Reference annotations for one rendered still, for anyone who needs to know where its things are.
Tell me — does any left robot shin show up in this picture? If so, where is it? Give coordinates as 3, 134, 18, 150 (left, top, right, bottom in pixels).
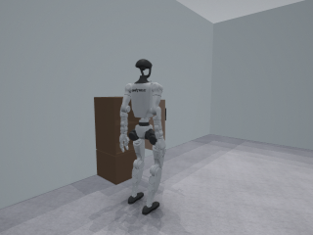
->
131, 160, 144, 198

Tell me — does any robot right hand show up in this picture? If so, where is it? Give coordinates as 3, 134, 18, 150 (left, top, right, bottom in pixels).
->
155, 138, 166, 159

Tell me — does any robot left hand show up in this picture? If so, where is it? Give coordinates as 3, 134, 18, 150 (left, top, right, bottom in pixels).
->
119, 133, 129, 153

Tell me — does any robot right upper arm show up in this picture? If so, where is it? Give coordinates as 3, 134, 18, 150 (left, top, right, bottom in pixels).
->
150, 82, 163, 115

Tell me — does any robot left upper arm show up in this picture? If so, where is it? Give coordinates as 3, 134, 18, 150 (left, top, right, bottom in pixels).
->
120, 83, 134, 113

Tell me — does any right robot forearm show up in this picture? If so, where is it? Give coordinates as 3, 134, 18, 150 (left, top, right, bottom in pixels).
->
153, 107, 163, 139

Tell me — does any robot right foot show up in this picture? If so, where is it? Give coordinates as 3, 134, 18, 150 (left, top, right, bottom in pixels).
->
142, 202, 159, 215

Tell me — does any cupboard door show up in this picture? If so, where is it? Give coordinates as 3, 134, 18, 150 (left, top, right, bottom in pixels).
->
144, 99, 165, 150

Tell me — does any left robot forearm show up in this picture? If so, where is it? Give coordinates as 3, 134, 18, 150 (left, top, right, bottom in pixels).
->
119, 110, 128, 134

